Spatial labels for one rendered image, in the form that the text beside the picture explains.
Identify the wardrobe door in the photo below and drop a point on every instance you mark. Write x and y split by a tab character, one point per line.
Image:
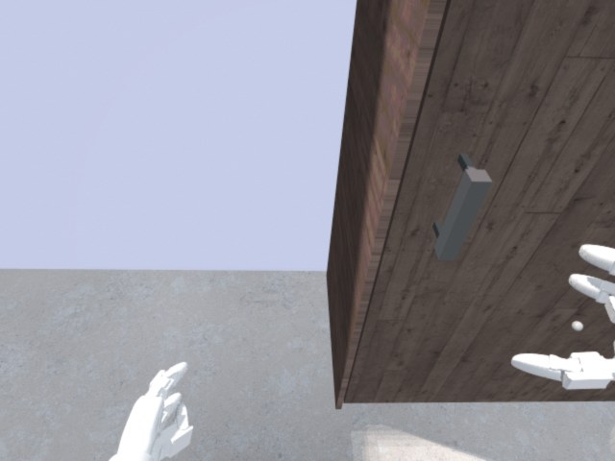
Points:
525	88

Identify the left robot hand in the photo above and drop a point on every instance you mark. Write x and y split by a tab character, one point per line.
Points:
149	416

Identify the handle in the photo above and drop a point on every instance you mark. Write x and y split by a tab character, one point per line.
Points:
463	211

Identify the right robot hand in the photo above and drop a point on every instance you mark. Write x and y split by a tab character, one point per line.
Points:
583	370

